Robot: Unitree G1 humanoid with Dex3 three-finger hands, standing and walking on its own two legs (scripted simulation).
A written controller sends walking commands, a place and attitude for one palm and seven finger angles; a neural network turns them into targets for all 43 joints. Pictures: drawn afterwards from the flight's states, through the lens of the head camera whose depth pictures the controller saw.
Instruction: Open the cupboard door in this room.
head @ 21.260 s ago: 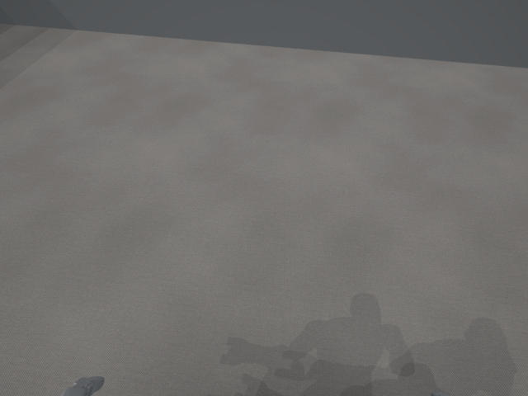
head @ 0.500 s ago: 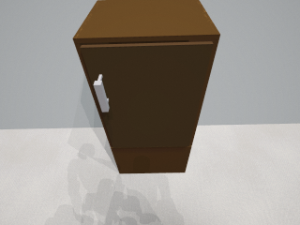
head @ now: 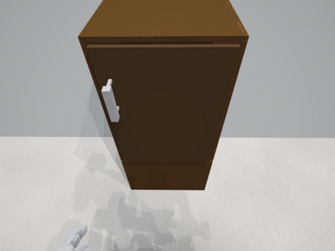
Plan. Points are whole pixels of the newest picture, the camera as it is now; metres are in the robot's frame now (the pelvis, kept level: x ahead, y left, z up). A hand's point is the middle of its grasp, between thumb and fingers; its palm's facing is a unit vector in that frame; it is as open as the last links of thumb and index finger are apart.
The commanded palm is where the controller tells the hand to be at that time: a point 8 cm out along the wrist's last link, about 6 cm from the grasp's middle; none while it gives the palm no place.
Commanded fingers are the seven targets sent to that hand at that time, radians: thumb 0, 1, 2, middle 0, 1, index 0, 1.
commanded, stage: raise the hand with hooked fingers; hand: left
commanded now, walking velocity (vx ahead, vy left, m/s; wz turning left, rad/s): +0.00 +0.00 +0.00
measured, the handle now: (112, 100) +0.55 +0.22 +0.03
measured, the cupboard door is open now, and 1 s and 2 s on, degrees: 0 0 0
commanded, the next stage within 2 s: move the hooked fingers beside the handle in 1.98 s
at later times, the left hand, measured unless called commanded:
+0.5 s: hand (83, 231) +0.17 +0.21 -0.03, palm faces +0.07 -1.00 -0.06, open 9.8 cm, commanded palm +0.15 +0.26 -0.02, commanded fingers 0.00 0.15 0.58 -0.25 -0.78 -0.25 -0.78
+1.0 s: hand (65, 202) +0.22 +0.25 +0.01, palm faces +0.06 -1.00 -0.05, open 12.7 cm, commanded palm +0.19 +0.31 +0.02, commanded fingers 0.00 -0.43 0.33 -0.29 -1.15 -0.29 -1.15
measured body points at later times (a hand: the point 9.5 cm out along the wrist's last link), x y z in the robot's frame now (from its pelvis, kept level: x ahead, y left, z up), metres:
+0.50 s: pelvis -0.03 -0.02 -0.08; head +0.03 +0.00 +0.37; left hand +0.16 +0.26 -0.02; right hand +0.19 -0.22 -0.14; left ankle -0.02 +0.11 -0.74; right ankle +0.01 -0.10 -0.74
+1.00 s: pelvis -0.02 +0.01 -0.05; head +0.03 +0.03 +0.40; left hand +0.21 +0.31 +0.02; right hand +0.14 -0.24 -0.11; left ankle -0.02 +0.11 -0.74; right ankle +0.01 -0.10 -0.74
